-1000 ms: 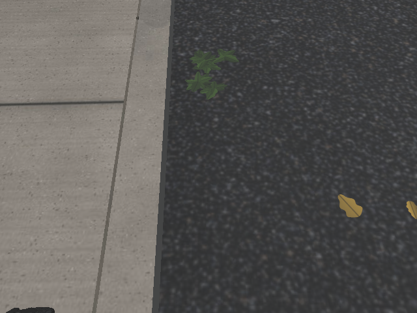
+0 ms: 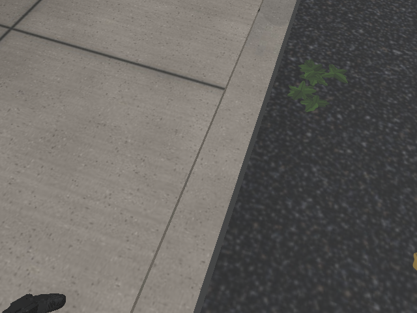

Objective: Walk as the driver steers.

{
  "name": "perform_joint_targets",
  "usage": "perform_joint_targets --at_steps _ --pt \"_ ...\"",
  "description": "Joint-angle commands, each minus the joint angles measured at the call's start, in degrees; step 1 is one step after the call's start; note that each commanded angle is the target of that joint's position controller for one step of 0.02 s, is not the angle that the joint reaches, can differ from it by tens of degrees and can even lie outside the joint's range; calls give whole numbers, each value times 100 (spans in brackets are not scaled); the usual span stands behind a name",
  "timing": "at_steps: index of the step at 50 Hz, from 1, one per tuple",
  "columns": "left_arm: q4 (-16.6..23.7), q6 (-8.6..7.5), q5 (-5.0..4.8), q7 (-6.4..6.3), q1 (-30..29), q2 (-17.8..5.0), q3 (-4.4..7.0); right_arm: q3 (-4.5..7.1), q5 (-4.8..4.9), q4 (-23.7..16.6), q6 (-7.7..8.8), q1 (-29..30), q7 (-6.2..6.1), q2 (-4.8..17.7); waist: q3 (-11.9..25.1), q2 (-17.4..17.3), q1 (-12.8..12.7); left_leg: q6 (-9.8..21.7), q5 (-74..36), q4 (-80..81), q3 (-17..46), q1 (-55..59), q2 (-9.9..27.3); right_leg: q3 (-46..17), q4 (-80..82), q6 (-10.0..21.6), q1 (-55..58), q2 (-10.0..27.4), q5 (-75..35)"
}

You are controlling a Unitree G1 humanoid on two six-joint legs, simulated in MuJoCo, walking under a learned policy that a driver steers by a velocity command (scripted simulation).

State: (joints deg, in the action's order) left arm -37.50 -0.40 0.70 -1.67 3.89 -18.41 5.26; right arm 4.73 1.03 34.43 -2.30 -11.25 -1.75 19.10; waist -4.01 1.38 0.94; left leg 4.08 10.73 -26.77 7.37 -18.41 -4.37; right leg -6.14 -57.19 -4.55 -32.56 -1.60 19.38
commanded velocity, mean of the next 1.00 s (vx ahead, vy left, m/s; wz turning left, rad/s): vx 0.13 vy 0.00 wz -0.35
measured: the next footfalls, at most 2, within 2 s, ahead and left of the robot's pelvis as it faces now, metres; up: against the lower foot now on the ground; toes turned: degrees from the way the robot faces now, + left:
right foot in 0.26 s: +0.13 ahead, -0.14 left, +0.00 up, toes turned +14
right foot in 1.06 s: +0.20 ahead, -0.31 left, +0.00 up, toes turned -35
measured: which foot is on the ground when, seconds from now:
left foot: down 0.00-1.00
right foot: up 0.00-0.24, down 0.26-0.54, up 0.56-1.00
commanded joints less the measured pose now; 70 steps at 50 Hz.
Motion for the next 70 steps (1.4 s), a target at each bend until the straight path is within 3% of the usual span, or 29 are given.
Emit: perform_joint_targets --at_steps 1,6,11,12,13,14,15,17,19,24,26,27,28,29,31,34,39,42,49,52,53,54,55,56,57,59,61,64,70 --pt "308 -72 -26 6 -58 -347 79 319 19 -471 35 218 -96 1068 918 -766 -84 805 -774 647 1785 943 1188 -158 625 -102 -174 -171 -265" --pt "226 -143 -65 63 -33 -448 98 306 -17 -534 -29 347 -74 1028 960 -1053 -25 695 -627 386 2154 935 1115 -244 1381 -73 185 -200 -328" --pt "122 -224 -37 229 239 -249 -37 -76 -141 -407 -10 458 32 316 1173 -972 -23 639 -1855 -75 1833 642 1183 142 2450 178 1682 238 -685" --pt "98 -248 17 274 265 -49 -121 -191 -170 -290 26 388 61 51 1083 -850 -111 415 -1332 26 1651 495 997 81 3402 286 2245 280 -1559" --pt "161 -247 88 270 99 -237 -118 -205 -280 -155 99 50 81 5 967 -444 109 133 -394 -163 1276 405 653 -494 3559 467 2511 561 -2477" --pt "306 -230 100 234 -171 -671 -67 -134 -384 -63 160 -486 87 248 745 378 591 -156 889 -488 719 395 155 -1091 3508 850 2277 1040 -3228" --pt "253 -207 75 225 -274 -612 -84 -87 -388 -70 182 -387 69 381 563 763 620 -417 936 -351 391 604 97 -1472 3692 1338 1693 1228 -2322" --pt "230 -157 -98 230 39 -822 12 22 -262 -154 180 315 -19 672 389 722 150 -447 733 -473 121 644 42 -1767 3880 1265 1520 1003 -1406" --pt "211 -127 -191 173 309 -1054 101 26 -207 -237 158 405 -42 484 446 907 72 -450 904 -594 -80 393 -43 -2173 3784 1358 1773 1048 -1425" --pt "386 87 -276 4 361 -937 202 64 -68 -67 333 128 47 167 1010 874 51 -498 1055 -281 -142 269 -87 -2533 3263 1442 2441 953 -2731" --pt "563 195 -326 -19 96 -766 182 150 -66 88 355 -214 81 319 1225 558 169 -334 -18 444 61 1298 410 -2121 2764 1092 1721 541 -2284" --pt "694 208 -336 -4 197 -582 129 246 -167 109 312 -43 77 720 953 -608 -91 145 -1239 598 858 1626 1165 -1219 2083 721 713 -75 -1019" --pt "636 180 -270 38 523 -618 138 274 -297 34 310 168 76 749 832 -1504 -183 828 -2876 705 1691 1943 2217 -472 1169 374 -90 -494 1062" --pt "512 163 -187 83 737 -913 250 203 -299 -68 321 283 36 522 873 -1067 -201 1150 -3663 576 1680 1938 2695 -394 -45 164 -330 -134 1544" --pt "406 250 -239 134 758 -862 281 150 -177 -113 314 543 -60 375 684 -439 -301 882 -3517 424 758 1821 2230 -190 -744 -28 -493 163 959" --pt "599 274 -295 245 332 -434 85 182 -157 3 238 257 -150 537 453 -758 42 758 -3765 512 -134 2000 1812 356 -453 -196 -820 370 207" --pt "1073 249 -319 415 -405 -449 -40 273 -86 211 315 -505 -18 916 421 -727 589 855 699 1600 62 2474 2311 589 236 -31 -1137 788 -9" --pt "1221 139 -318 450 -638 -477 -63 300 -75 305 465 -605 67 1015 50 -633 639 678 1283 1907 -111 2777 2450 600 492 186 -1560 887 -114" --pt "1391 18 -369 601 -934 -171 -280 319 -80 695 555 -951 185 1108 -336 -630 555 366 25 1705 -1505 2829 2369 1067 960 624 -1202 848 46" --pt "965 43 -334 549 459 -579 -54 342 22 712 566 -712 173 1399 494 -711 -493 101 -4308 -182 -2406 1673 2088 1782 1570 1050 1831 -143 260" --pt "570 65 -320 464 1688 -929 173 251 61 698 654 -703 162 1273 1026 -515 -1177 -2 -4626 -1569 -2481 357 1941 1622 1786 1381 4040 -426 -131" --pt "214 50 -374 341 2616 -1563 367 15 -150 407 764 -591 166 579 1144 1006 -1395 -408 148 -3915 -2323 -2090 1275 -484 2507 1843 5832 666 692" --pt "439 -110 -295 335 2514 -1781 293 -147 -14 154 977 -644 171 328 2347 1422 -1017 -403 2228 -5499 -865 -2952 645 -3916 3800 2530 6202 2066 2671" --pt "461 -268 -206 418 2268 -1186 118 2 320 40 1051 154 165 984 1750 330 -1307 -285 1565 -5716 -339 -3496 833 -3678 4338 2182 5698 2238 2336" --pt "324 -333 -138 424 2099 -1084 72 -35 413 12 1069 171 169 863 1042 429 -1032 -175 1143 -5498 -404 -3547 1028 -2822 4322 2078 4877 2212 1533" --pt "271 -414 -49 415 1381 -583 -66 -51 198 327 945 -317 189 732 422 409 -374 -168 237 -4875 -262 -2843 1480 -1396 4273 1737 3428 1744 532" --pt "228 -540 23 391 1103 -288 -115 -64 249 646 695 -784 289 547 203 514 -72 -234 -321 -4731 -102 -2299 1526 -385 4494 1425 2666 1435 -626" --pt "67 -711 52 334 1128 -246 -96 -120 227 666 523 -562 304 253 -211 275 -4 -340 -1084 -4141 -35 -2372 1240 889 4864 973 2228 1041 -1968" --pt "-229 -752 17 -1 1551 -420 -101 -251 75 354 757 481 544 -69 -631 22 -211 -115 -2430 -1567 -1306 -1791 469 1968 4997 227 2650 841 -5040"
Keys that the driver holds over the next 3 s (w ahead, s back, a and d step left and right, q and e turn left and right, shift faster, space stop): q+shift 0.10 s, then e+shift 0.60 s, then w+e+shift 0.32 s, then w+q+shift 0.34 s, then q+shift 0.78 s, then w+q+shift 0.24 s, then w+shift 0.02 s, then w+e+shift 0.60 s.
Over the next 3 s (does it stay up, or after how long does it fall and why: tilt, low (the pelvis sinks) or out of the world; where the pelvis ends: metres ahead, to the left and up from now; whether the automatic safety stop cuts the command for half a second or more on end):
stays up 0.94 -0.27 -0.04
